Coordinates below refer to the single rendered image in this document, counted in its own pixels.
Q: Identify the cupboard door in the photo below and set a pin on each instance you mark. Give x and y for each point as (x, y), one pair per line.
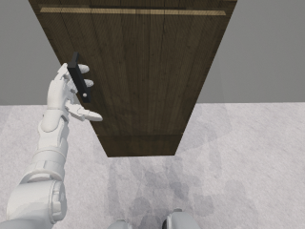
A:
(146, 65)

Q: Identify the right robot shin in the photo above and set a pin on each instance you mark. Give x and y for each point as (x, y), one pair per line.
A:
(177, 210)

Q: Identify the right robot thigh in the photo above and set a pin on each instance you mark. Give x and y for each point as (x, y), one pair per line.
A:
(181, 220)

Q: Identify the handle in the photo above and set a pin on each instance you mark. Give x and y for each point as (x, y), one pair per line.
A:
(78, 78)

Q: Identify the robot left upper arm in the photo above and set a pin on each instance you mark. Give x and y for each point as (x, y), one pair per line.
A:
(36, 205)

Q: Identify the left robot hand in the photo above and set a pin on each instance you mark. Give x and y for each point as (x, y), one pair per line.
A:
(59, 92)

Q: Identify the robot left forearm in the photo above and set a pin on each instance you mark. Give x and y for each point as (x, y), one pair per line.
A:
(50, 155)

